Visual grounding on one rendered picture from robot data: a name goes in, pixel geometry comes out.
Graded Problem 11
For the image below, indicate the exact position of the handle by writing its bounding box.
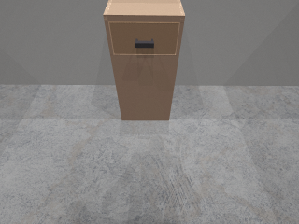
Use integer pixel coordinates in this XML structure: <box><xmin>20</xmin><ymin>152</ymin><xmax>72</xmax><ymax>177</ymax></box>
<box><xmin>135</xmin><ymin>38</ymin><xmax>154</xmax><ymax>49</ymax></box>

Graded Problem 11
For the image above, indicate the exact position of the drawer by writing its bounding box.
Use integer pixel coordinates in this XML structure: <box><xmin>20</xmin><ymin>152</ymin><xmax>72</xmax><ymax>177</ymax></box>
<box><xmin>109</xmin><ymin>21</ymin><xmax>179</xmax><ymax>54</ymax></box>

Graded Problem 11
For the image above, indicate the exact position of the cabinet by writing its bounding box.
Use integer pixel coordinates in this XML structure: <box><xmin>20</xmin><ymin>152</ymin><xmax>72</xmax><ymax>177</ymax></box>
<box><xmin>103</xmin><ymin>0</ymin><xmax>185</xmax><ymax>121</ymax></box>

